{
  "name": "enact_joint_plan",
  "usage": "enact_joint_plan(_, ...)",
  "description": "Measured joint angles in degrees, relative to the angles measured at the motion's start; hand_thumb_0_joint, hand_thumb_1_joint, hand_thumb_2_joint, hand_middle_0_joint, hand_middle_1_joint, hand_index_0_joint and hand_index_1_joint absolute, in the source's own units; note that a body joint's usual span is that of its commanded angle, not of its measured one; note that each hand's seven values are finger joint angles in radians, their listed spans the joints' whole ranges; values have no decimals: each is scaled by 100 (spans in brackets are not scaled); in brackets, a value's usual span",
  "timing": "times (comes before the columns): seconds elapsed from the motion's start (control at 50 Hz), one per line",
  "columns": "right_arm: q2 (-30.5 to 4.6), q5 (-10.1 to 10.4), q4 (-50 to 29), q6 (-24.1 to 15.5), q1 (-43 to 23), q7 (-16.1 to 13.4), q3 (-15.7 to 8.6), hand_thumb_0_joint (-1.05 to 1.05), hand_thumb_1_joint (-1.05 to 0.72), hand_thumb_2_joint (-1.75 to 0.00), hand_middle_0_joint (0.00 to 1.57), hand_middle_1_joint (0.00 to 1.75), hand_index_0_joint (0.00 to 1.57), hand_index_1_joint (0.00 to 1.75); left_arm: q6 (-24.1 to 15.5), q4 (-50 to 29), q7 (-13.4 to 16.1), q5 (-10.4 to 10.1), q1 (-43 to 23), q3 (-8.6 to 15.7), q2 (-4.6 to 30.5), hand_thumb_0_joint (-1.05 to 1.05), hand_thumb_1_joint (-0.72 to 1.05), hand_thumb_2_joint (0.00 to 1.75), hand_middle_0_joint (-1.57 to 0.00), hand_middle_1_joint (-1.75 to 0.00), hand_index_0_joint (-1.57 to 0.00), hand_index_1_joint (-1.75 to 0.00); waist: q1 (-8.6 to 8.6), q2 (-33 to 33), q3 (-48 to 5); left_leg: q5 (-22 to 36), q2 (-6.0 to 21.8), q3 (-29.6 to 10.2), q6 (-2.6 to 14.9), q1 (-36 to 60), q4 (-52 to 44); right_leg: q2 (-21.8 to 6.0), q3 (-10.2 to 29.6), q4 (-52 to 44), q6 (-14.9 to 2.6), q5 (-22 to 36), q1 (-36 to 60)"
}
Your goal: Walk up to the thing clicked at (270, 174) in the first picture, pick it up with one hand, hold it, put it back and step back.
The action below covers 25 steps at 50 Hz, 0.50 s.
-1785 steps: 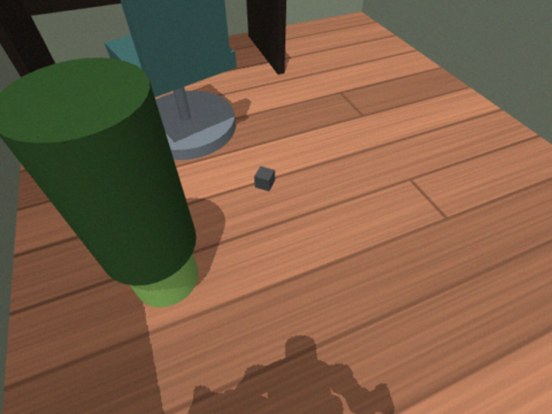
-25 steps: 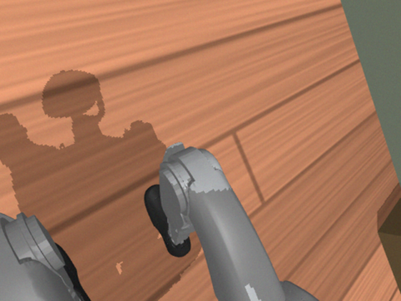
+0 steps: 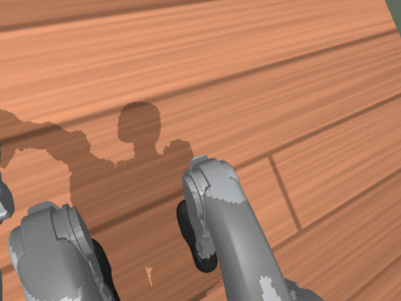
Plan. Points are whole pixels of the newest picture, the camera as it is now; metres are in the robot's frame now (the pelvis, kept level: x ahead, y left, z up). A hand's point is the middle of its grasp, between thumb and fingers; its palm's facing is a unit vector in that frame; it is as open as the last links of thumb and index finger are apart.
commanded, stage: lift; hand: left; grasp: from above
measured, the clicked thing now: out of the picture +0.45 +0.33 -0.21
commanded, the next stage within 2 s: hold in 1.74 s
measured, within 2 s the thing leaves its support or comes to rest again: neither
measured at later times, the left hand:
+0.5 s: hand out of the picture +0.42 +0.33 -0.06, palm faces -0.14 -0.40 -0.90, open 10.8 cm
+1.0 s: hand out of the picture +0.36 +0.28 +0.13, palm faces -0.21 -0.40 -0.89, open 10.8 cm
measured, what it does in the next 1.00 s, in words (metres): rises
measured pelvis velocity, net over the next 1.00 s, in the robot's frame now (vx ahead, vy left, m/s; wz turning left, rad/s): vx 0.03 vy -0.01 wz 0.13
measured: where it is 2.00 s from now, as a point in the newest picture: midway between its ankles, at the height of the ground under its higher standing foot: (155, 270)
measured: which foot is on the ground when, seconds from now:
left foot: down 0.00-1.00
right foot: down 0.00-1.00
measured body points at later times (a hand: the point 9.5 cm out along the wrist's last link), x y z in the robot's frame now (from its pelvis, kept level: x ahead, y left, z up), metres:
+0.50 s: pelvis +0.01 -0.01 +0.05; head +0.22 +0.03 +0.45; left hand +0.43 +0.34 -0.01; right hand +0.07 -0.27 -0.08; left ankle +0.08 +0.14 -0.30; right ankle +0.12 -0.12 -0.30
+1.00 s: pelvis +0.03 -0.01 +0.23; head +0.15 +0.01 +0.66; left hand +0.38 +0.30 +0.18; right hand +0.17 -0.27 +0.10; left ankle +0.08 +0.14 -0.30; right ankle +0.11 -0.13 -0.30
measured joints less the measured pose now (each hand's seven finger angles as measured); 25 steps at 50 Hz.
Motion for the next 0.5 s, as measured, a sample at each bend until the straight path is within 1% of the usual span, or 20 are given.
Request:
enact_joint_plan(0.06, 9, -3, 21, 42, -3, -52, -59, 0, -90, -90, 20, 30, 20, 30, 18, -94, 64, 7, -35, 138, -113, 0, -21, 76, -56, -81, -62, -74, 21, 32, -130, -42, 20, 54, -18, 5, -86, -4, 40, -37, -14, -41, -44)
enact_joint_plan(0.14, 5, 9, 24, 141, -14, -73, -168, 0, -91, -90, 20, 30, 20, 30, 167, -193, 105, -30, -85, 289, -245, 0, -21, 76, -57, -80, -63, -73, 56, 97, -341, -122, 40, 113, -47, 54, -195, -14, 80, -82, -49, -127, -53)
enact_joint_plan(0.2, 2, 29, 52, 213, -60, -71, -293, 0, -91, -90, 20, 30, 20, 30, 320, -340, -9, -105, -127, 357, -335, 0, -22, 77, -58, -79, -65, -72, 119, 152, -448, -157, 50, 161, -52, 120, -276, -22, 112, -125, -63, -172, -19)
enact_joint_plan(0.24, 3, 63, 71, 277, -85, -69, -395, 0, -91, -90, 20, 30, 20, 30, 406, -492, -130, -139, -111, 419, -400, 0, -23, 78, -59, -78, -66, -71, 187, 200, -527, -168, 59, 196, -48, 160, -333, -24, 137, -161, -67, -187, 5)
enact_joint_plan(0.26, 8, 85, 84, 315, -97, -69, -454, 0, -91, -90, 20, 30, 20, 30, 448, -574, -206, -155, -92, 407, -436, 0, -24, 78, -60, -77, -66, -71, 224, 224, -566, -169, 61, 217, -46, 184, -364, -27, 153, -180, -68, -192, 21)
enact_joint_plan(0.32, 23, 175, 100, 442, -101, -91, -621, 0, -92, -90, 20, 30, 20, 30, 529, -736, -401, -136, 31, 228, -592, 0, -25, 79, -61, -75, -68, -69, 364, 314, -726, -166, 68, 288, -30, 254, -463, -36, 205, -244, -66, -204, 70)
enact_joint_plan(0.38, 61, 271, 113, 566, -108, -142, -780, 0, -92, -90, 20, 30, 20, 30, 605, -983, -576, -151, 313, 36, -814, 0, -26, 80, -63, -72, -69, -68, 521, 417, -909, -151, 69, 377, -8, 364, -603, -53, 271, -344, -61, -211, 160)
enact_joint_plan(0.44, 123, 370, 122, 662, -123, -221, -889, 0, -92, -90, 20, 30, 20, 30, 689, -1326, -764, -263, 656, -142, -1072, 0, -27, 80, -63, -70, -70, -68, 680, 478, -1075, -115, 68, 481, 5, 545, -804, -76, 345, -485, -66, -203, 307)
enact_joint_plan(0.5, 187, 451, 116, 746, -153, -326, -916, 0, -92, -90, 20, 30, 20, 30, 779, -1659, -933, -408, 964, -304, -1313, 0, -27, 80, -64, -68, -70, -68, 821, 498, -1209, -61, 65, 554, 0, 783, -1046, -100, 388, -672, -87, -176, 514)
